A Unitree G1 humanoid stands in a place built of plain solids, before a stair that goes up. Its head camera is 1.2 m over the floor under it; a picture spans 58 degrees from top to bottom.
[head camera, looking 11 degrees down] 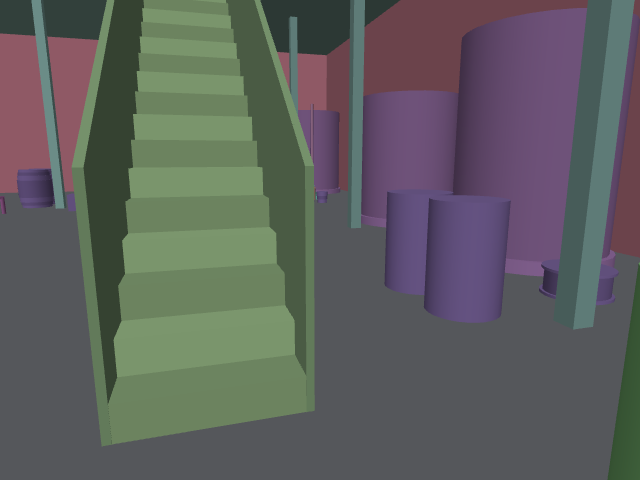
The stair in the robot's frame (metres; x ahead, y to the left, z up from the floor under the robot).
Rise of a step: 0.19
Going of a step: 0.24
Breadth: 0.93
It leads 16 degrees to the left of straight ahead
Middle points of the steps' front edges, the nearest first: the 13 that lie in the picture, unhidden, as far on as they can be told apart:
1.75 0.47 0.19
1.98 0.54 0.37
2.21 0.60 0.56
2.43 0.67 0.75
2.66 0.74 0.94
2.88 0.80 1.12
3.11 0.87 1.31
3.34 0.93 1.50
3.56 1.00 1.68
3.79 1.06 1.87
4.02 1.13 2.06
4.24 1.20 2.24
4.47 1.26 2.43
